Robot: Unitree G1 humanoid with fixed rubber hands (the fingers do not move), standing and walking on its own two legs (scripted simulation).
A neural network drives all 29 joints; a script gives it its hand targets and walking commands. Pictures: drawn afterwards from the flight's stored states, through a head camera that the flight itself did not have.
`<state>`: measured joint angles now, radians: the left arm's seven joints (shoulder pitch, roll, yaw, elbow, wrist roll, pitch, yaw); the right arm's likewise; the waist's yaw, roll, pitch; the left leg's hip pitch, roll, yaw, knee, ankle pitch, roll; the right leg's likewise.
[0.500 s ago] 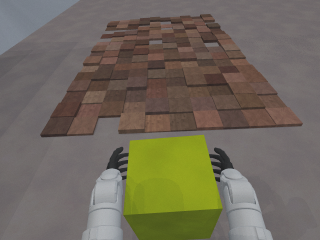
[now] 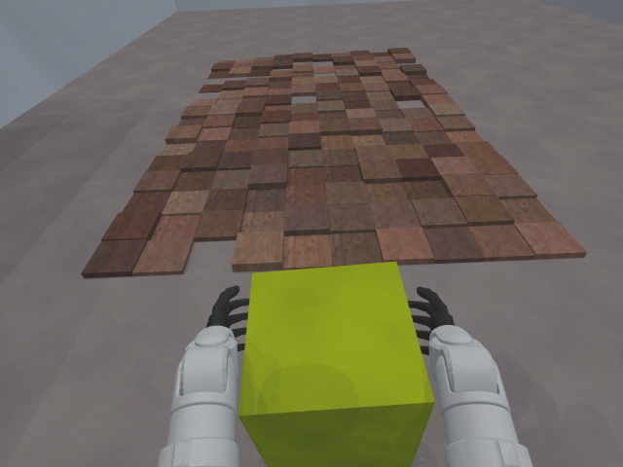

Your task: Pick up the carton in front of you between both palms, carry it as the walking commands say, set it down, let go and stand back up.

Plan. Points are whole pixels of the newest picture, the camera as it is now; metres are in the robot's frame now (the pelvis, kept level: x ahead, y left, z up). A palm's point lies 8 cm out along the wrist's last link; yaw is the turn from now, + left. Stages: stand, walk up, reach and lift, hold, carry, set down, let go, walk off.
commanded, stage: hold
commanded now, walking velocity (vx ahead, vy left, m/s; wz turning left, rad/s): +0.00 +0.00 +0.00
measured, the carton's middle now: (332, 372) +0.29 +0.00 -0.03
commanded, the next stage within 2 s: carry in 0.58 s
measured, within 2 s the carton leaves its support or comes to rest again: neither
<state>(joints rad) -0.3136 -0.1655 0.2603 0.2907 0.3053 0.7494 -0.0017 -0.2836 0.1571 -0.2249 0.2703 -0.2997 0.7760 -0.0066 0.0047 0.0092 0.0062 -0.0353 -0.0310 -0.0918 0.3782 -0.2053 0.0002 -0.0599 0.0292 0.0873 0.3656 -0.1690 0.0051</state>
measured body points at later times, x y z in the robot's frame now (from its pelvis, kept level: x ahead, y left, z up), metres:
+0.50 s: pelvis +0.00 +0.00 +0.00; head -0.05 -0.01 +0.45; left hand +0.31 +0.15 +0.05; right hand +0.31 -0.15 +0.04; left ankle +0.01 +0.12 -0.74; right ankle +0.03 -0.12 -0.74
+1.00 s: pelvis +0.11 +0.02 +0.00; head +0.10 +0.03 +0.45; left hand +0.40 +0.18 +0.08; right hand +0.40 -0.12 +0.08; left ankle +0.02 +0.12 -0.74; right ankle +0.16 -0.10 -0.71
